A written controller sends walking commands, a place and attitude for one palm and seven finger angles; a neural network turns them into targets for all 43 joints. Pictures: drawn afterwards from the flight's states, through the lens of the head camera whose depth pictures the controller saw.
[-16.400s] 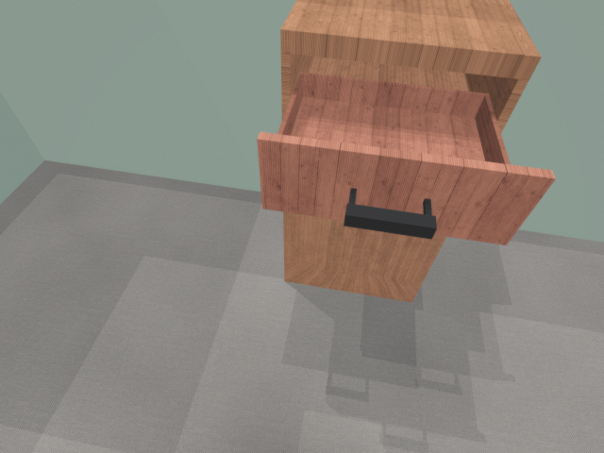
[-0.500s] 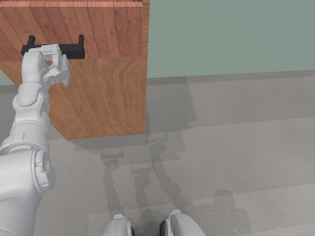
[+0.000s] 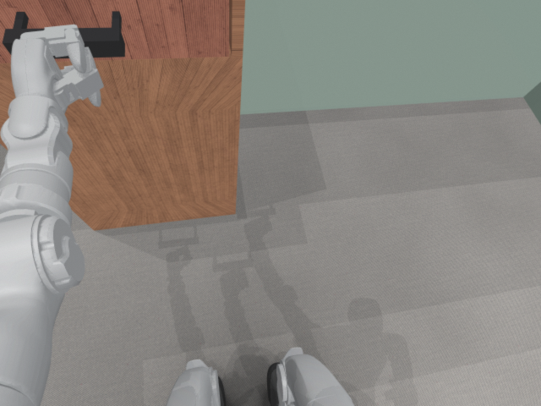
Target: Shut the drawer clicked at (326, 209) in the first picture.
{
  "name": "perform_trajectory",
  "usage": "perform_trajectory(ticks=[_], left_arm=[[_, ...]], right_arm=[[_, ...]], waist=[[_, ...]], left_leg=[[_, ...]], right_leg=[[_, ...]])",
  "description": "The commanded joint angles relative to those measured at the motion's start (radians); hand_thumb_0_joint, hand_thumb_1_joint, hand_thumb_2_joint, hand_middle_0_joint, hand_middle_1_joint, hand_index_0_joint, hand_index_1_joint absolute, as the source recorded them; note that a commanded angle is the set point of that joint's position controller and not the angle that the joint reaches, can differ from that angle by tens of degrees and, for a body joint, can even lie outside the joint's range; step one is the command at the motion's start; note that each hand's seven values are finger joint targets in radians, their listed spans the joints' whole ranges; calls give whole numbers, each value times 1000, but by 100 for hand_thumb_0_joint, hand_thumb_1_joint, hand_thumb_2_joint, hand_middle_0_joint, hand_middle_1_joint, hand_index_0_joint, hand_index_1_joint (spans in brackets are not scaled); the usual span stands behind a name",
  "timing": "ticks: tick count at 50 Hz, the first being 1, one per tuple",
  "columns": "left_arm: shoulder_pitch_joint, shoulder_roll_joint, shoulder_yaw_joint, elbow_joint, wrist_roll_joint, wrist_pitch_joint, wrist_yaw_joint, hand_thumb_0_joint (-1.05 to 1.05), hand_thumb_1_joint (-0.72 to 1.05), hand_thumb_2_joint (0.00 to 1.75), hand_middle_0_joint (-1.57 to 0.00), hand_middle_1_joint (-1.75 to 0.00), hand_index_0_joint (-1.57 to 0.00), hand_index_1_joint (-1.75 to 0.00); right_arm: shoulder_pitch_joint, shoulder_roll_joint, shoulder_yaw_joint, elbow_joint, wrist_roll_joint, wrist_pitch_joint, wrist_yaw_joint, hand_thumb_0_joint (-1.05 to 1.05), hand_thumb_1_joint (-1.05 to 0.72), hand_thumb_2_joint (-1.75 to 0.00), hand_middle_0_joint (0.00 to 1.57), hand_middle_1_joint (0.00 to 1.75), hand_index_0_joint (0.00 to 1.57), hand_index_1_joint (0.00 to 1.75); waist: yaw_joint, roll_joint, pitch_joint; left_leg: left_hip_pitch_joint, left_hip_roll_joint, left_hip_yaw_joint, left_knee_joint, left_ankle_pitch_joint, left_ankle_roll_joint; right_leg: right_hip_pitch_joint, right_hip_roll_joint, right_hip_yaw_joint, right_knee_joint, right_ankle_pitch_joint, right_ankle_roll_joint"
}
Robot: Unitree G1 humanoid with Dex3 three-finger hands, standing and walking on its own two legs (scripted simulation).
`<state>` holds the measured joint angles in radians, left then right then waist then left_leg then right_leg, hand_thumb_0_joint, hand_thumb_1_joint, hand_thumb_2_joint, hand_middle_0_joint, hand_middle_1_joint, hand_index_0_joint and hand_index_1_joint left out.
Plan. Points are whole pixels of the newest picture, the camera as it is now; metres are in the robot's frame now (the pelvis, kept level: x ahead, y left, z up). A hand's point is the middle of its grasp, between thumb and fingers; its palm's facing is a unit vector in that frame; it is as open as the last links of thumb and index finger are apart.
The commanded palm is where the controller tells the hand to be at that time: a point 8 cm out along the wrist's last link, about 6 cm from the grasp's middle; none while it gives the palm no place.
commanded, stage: push the drawer shut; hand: left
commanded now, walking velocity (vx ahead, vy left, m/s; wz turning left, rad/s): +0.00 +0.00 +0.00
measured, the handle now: (69, 31) +0.64 +0.21 +0.10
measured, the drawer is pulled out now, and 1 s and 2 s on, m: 0.00 0.00 0.00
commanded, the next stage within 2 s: pull the fist back off the drawer in 0.32 s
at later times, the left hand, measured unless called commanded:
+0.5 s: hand (81, 67) +0.57 +0.18 +0.10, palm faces +0.02 -1.00 -0.04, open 3.1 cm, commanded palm +0.59 +0.21 +0.10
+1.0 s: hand (92, 72) +0.56 +0.17 +0.10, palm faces +0.04 -1.00 -0.02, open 3.0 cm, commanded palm +0.54 +0.20 +0.10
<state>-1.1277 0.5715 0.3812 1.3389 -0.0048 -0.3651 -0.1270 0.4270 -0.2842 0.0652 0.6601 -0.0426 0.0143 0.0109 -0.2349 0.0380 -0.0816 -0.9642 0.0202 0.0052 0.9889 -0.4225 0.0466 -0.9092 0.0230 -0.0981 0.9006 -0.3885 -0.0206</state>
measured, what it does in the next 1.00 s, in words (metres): stands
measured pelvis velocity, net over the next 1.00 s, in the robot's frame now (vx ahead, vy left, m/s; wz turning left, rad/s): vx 0.00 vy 0.01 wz -0.02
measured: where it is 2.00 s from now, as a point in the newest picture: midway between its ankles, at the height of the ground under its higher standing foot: outside the picture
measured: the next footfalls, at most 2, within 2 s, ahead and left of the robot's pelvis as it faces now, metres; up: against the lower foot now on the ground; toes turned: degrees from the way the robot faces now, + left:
none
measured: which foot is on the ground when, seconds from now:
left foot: down 0.00-1.00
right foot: down 0.00-1.00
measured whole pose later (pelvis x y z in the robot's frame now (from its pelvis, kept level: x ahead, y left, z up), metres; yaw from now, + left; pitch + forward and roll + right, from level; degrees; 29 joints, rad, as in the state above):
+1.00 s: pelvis +0.00 +0.01 +0.00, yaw -1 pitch +23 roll -5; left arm -1.12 0.58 0.39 1.30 -0.01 -0.31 -0.14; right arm 0.47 -0.28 0.08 0.63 -0.05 0.02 0.03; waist -0.24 0.04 -0.09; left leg -0.99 0.03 0.01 1.00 -0.43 0.05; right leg -0.93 0.04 -0.09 0.89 -0.38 -0.02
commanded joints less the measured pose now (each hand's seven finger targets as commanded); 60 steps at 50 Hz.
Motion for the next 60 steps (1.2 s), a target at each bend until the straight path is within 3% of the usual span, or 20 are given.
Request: perform_trajectory(ticks=[1, 3, 6, 9, 14, 19, 21, 25, 28, 33, 37, 39, 44, 45, 48, 50, 53, 56, 59, 60], left_arm=[[-638, 251, 23, -234, 2, -60, 20, 0, 90, 90, -140, -160, -140, -160], [-653, 295, 43, -221, 10, -51, 21, 0, 90, 90, -140, -160, -140, -160], [-698, 279, 21, -221, 7, -39, 11, 0, 90, 90, -140, -160, -140, -160], [-714, 317, 42, -215, 4, -39, 12, 0, 90, 90, -140, -160, -140, -160], [-730, 298, 2, -183, -8, -22, -3, 0, 90, 90, -140, -160, -140, -160], [-741, 349, 12, -173, -19, -7, -21, 0, 90, 90, -140, -160, -140, -160], [-744, 327, -12, -170, -21, 0, -27, 0, 90, 90, -140, -160, -140, -160], [-756, 354, 22, -187, -26, 4, -25, 0, 90, 90, -140, -160, -140, -160], [-748, 309, -4, -165, -21, 15, -24, 0, 90, 90, -140, -160, -140, -160], [-756, 266, -11, -193, -9, 18, -1, 0, 90, 90, -140, -160, -140, -160], [-729, 226, -21, -215, 0, 13, 9, 0, 90, 90, -140, -160, -140, -160], [-685, 253, 15, -224, -1, 8, 15, 0, 90, 90, -140, -160, -140, -160], [-574, 199, -1, -246, -12, 2, 8, 0, 90, 90, -140, -160, -140, -160], [-542, 243, 37, -239, -16, -2, 10, 0, 90, 90, -140, -160, -140, -160], [-480, 221, 22, -259, -17, -7, 4, 0, 90, 90, -140, -160, -140, -160], [-421, 216, 36, -303, -24, -23, 4, 0, 90, 90, -140, -160, -140, -160], [-396, 183, 29, -356, -38, -41, 6, 0, 90, 90, -140, -160, -140, -160], [-321, 226, 79, -375, -48, -51, 4, 0, 90, 90, -140, -160, -140, -160], [-256, 191, 65, -355, -53, -45, -6, 0, 90, 90, -140, -160, -140, -160], [-257, 207, 77, -372, -52, -51, -8, 0, 90, 90, -140, -160, -140, -160]], right_arm=[[233, -200, -67, -9, -9, 2, -6, 0, -90, -90, 20, 30, 20, 30], [244, -202, -64, -12, -10, 9, -8, 0, -90, -90, 20, 30, 20, 30], [255, -200, -62, -11, -9, 12, -10, 0, -90, -90, 20, 30, 20, 30], [260, -203, -58, -7, -8, 8, -12, 0, -90, -90, 20, 30, 20, 30], [254, -211, -49, 2, -3, -9, -17, 0, -90, -90, 20, 30, 20, 30], [258, -219, -38, 2, 5, -30, -30, 0, -90, -90, 20, 30, 20, 30], [259, -221, -35, 3, 7, -38, -34, 0, -90, -90, 20, 30, 20, 30], [271, -223, -37, 2, 1, -50, -34, 0, -90, -90, 20, 30, 20, 30], [268, -221, -39, 2, 1, -49, -28, 0, -90, -90, 20, 30, 20, 30], [276, -222, -50, -2, -10, -46, -14, 0, -90, -90, 20, 30, 20, 30], [278, -215, -56, -7, -17, -36, -1, 0, -90, -90, 20, 30, 20, 30], [279, -215, -60, -13, -18, -29, 4, 0, -90, -90, 20, 30, 20, 30], [260, -206, -65, -32, -11, -10, 14, 0, -90, -90, 20, 30, 20, 30], [263, -209, -63, -35, -12, -5, 13, 0, -90, -90, 20, 30, 20, 30], [245, -199, -65, -54, -3, 4, 14, 0, -90, -90, 20, 30, 20, 30], [238, -195, -70, -68, -3, 10, 15, 0, -90, -90, 20, 30, 20, 30], [230, -186, -78, -68, 1, 21, 21, 0, -90, -90, 20, 30, 20, 30], [227, -184, -81, -78, 6, 36, 19, 0, -90, -90, 20, 30, 20, 30], [216, -173, -85, -84, 14, 47, 18, 0, -90, -90, 20, 30, 20, 30], [214, -173, -86, -83, 14, 50, 16, 0, -90, -90, 20, 30, 20, 30]], waist=[[-75, 180, -492], [-78, 169, -504], [-101, 178, -497], [-98, 183, -478], [-121, 208, -425], [-128, 199, -440], [-135, 214, -432], [-125, 216, -479], [-126, 213, -443], [-124, 229, -473], [-106, 254, -496], [-88, 234, -499], [-61, 206, -484], [-44, 191, -472], [-30, 166, -463], [-4, 175, -491], [3, 172, -504], [31, 127, -523], [34, 71, -467], [41, 92, -464]], left_leg=[[484, 18, -121, -96, 331, -18], [449, 15, -113, -89, 331, -11], [437, 15, -103, -82, 321, -5], [407, 16, -107, -86, 271, -5], [371, 21, -107, -92, 180, 0], [321, 27, -101, -90, 139, 6], [325, 30, -104, -98, 132, 5], [334, 28, -111, -86, 146, 5], [343, 30, -122, -93, 121, -1], [415, 31, -155, -99, 134, -9], [460, 28, -161, -96, 178, -17], [463, 28, -159, -98, 199, -18], [475, 25, -138, -114, 222, -17], [466, 24, -135, -117, 233, -16], [444, 19, -108, -126, 238, -11], [478, 19, -103, -126, 299, -13], [527, 22, -94, -125, 378, -19], [504, 15, -70, -127, 447, -15], [455, 10, -49, -133, 456, -9], [460, 8, -44, -129, 476, -7]], right_leg=[[43, 27, 55, -107, 164, 0], [77, 28, 61, -107, 177, 2], [71, 31, 67, -117, 181, 7], [72, 32, 66, -122, 141, 4], [23, 30, 69, -133, 75, 6], [47, 29, 77, -133, 49, 11], [27, 28, 74, -131, 43, 12], [35, 31, 67, -118, 50, 9], [-5, 29, 57, -116, 33, 7], [-56, 28, 42, -101, 44, 2], [-62, 29, 40, -95, 66, -5], [-35, 30, 39, -99, 77, -6], [10, 33, 41, -113, 93, -8], [28, 35, 41, -112, 99, -12], [82, 36, 50, -125, 112, -8], [109, 38, 50, -117, 155, -11], [133, 41, 49, -118, 218, -8], [229, 43, 60, -113, 316, -6], [276, 40, 67, -121, 372, -1], [285, 38, 73, -119, 398, -3]])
